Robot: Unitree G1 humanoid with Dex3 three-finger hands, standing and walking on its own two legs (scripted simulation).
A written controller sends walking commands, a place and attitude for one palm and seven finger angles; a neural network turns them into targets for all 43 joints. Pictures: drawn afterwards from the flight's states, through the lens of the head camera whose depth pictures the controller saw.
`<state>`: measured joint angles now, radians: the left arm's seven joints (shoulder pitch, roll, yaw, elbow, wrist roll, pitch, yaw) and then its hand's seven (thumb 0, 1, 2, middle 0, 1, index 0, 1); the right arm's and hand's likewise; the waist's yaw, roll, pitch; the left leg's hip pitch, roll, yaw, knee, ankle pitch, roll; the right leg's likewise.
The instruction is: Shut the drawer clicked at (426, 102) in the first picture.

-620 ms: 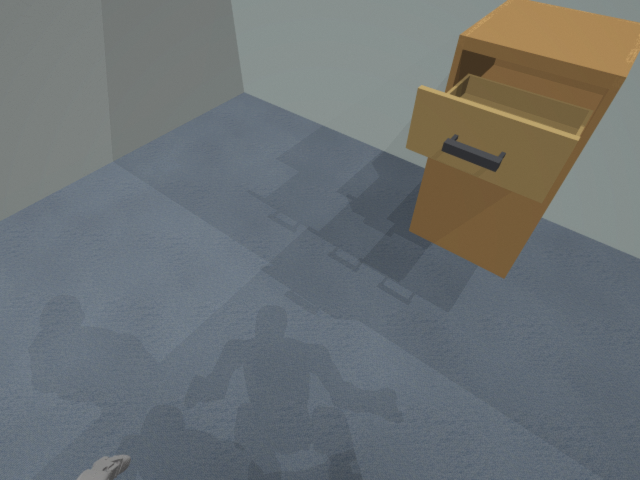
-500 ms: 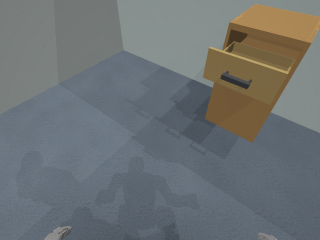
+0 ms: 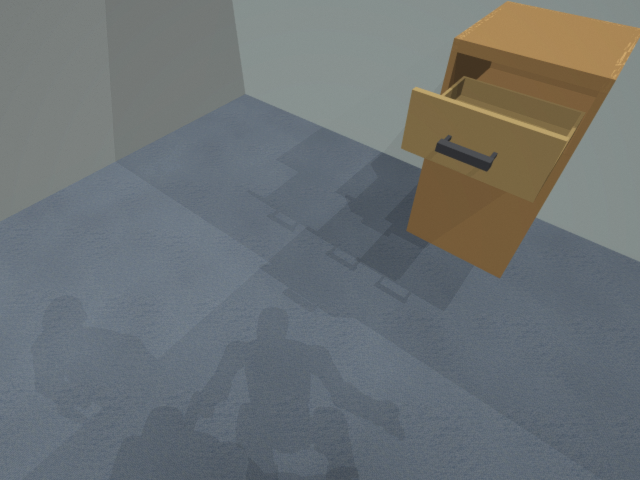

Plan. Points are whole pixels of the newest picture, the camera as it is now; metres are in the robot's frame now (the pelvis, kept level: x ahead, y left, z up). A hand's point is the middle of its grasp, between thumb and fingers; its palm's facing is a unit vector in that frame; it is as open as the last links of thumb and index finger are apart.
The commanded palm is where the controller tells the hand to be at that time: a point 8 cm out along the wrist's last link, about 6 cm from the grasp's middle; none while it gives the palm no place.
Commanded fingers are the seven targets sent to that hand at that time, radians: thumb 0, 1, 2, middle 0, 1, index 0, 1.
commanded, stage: stand and wait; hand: left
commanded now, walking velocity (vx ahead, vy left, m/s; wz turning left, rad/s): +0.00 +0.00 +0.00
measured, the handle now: (467, 150) +0.89 -0.32 -0.08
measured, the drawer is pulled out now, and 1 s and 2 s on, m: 0.29 0.29 0.29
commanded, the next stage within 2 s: look at it before walking up in 0.46 s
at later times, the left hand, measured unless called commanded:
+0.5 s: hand out of the picture +0.06 +0.25 -0.15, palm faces -0.04 -0.94 -0.33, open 7.4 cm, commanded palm none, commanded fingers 0.00 0.90 0.90 -0.20 -0.30 -0.20 -0.30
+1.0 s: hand out of the picture +0.08 +0.25 -0.15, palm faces -0.04 -0.94 -0.34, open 7.4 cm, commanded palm none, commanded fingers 0.00 0.90 0.90 -0.20 -0.30 -0.20 -0.30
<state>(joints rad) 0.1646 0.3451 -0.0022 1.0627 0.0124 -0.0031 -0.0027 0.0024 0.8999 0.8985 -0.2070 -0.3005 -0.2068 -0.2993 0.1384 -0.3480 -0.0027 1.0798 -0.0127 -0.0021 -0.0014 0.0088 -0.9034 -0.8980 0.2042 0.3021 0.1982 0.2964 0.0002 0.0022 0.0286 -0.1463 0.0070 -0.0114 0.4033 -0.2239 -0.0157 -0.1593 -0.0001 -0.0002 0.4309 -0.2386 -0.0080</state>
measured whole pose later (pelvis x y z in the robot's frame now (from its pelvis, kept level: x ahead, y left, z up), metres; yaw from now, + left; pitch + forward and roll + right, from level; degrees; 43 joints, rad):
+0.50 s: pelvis -0.01 +0.00 +0.00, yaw +0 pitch -1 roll +0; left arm 0.15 0.34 -0.01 1.08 0.02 -0.01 -0.01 0.00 0.90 0.90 -0.21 -0.30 -0.21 -0.30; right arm 0.14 -0.34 0.00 1.11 -0.01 -0.01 0.00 0.01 -0.90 -0.90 0.20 0.30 0.20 0.30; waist 0.00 0.00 0.03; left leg -0.16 0.01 0.00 0.37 -0.19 -0.01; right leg -0.17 0.00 0.01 0.40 -0.21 -0.01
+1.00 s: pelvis +0.01 +0.00 +0.00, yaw -1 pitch -1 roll +0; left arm 0.14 0.34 0.00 1.08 0.02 -0.01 0.00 0.00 0.90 0.90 -0.21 -0.30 -0.21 -0.30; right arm 0.11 -0.34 0.00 1.10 -0.01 -0.01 0.00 0.01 -0.90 -0.90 0.20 0.30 0.20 0.30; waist 0.00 0.00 0.03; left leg -0.13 0.01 0.00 0.35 -0.21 -0.01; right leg -0.15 0.00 0.01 0.38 -0.22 0.00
